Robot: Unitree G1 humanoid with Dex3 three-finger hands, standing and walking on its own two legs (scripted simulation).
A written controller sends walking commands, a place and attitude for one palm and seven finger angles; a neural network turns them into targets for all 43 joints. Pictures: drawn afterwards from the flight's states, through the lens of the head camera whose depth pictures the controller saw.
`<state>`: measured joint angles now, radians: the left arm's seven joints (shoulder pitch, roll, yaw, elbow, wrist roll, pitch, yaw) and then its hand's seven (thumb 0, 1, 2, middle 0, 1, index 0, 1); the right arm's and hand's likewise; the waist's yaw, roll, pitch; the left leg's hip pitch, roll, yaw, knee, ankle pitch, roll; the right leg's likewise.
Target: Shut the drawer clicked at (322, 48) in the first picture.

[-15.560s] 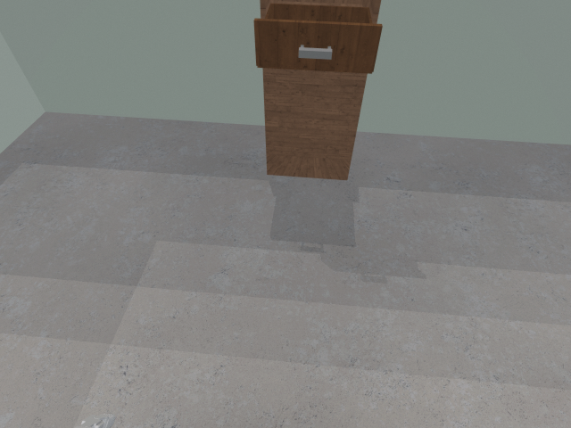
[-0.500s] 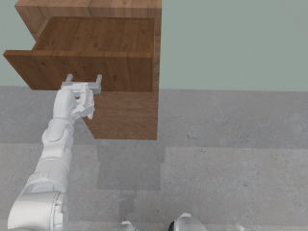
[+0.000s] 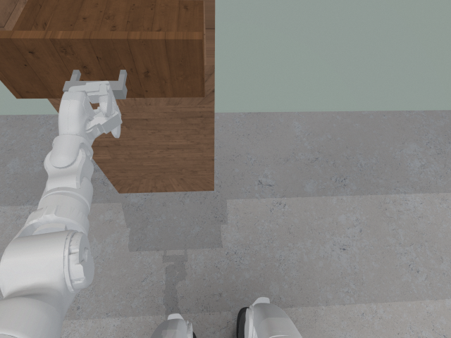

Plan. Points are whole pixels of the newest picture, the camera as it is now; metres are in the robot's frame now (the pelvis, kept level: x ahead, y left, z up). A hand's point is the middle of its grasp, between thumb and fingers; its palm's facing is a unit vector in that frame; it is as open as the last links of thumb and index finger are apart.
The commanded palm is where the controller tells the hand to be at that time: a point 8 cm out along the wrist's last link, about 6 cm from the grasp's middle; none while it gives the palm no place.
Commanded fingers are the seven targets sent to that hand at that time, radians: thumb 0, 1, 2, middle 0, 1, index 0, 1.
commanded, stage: push the drawer shut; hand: left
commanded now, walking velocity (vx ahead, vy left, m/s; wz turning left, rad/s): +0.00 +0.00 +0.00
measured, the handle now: (98, 82) +0.56 +0.21 +0.08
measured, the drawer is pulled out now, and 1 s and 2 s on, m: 0.11 0.00 0.00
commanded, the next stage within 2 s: pull the fist back off the drawer in 1.30 s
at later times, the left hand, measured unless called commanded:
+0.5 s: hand (117, 92) +0.54 +0.17 +0.08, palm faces +0.00 -1.00 -0.03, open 3.1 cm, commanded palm +0.53 +0.21 +0.08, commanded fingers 0.00 0.90 0.90 -1.40 -1.60 -1.40 -1.60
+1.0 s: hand (123, 68) +0.59 +0.16 +0.08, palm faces +0.00 -1.00 -0.03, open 3.3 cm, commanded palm +0.60 +0.20 +0.08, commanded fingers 0.00 0.90 0.90 -1.40 -1.60 -1.40 -1.60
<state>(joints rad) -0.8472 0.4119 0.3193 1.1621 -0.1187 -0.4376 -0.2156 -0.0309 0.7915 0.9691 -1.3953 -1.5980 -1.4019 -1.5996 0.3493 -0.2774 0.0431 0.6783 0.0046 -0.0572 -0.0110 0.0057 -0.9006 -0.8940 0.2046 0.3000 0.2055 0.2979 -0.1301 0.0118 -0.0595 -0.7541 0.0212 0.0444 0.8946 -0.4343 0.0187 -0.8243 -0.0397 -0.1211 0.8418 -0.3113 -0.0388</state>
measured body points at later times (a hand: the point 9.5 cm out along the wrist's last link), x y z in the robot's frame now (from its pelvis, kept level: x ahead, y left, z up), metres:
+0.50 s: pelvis +0.00 +0.01 -0.01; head +0.14 +0.01 +0.42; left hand +0.53 +0.22 +0.08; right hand -0.02 -0.26 -0.12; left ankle -0.01 +0.11 -0.69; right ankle +0.05 -0.10 -0.69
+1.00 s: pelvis +0.01 +0.01 -0.02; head +0.18 +0.03 +0.40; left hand +0.59 +0.22 +0.09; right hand -0.06 -0.24 -0.11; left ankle -0.01 +0.11 -0.69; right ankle +0.05 -0.10 -0.69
